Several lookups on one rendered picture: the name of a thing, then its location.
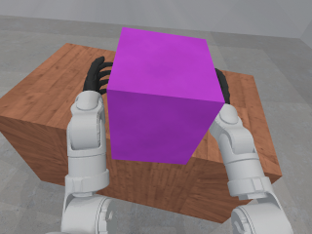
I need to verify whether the robot left hand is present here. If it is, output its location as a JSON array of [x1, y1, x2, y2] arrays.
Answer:
[[82, 56, 113, 95]]

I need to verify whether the carton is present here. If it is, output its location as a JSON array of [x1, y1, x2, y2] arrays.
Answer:
[[106, 27, 225, 165]]

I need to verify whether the robot right forearm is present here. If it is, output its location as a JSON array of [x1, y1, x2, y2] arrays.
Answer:
[[209, 103, 293, 234]]

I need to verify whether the robot left upper arm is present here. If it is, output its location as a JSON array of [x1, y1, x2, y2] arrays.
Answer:
[[46, 196, 118, 234]]

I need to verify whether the robot right hand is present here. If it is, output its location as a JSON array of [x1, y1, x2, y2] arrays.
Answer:
[[214, 68, 230, 104]]

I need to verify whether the robot left forearm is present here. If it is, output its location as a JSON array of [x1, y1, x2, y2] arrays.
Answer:
[[60, 91, 110, 232]]

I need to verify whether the robot right upper arm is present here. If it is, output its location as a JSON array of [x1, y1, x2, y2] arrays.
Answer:
[[231, 202, 293, 234]]

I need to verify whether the pedestal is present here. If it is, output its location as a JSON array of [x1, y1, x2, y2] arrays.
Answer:
[[0, 43, 283, 224]]

